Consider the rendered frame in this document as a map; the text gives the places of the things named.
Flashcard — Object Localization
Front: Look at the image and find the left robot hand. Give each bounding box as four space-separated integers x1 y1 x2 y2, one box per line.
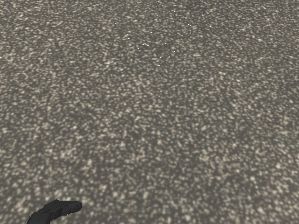
26 199 82 224

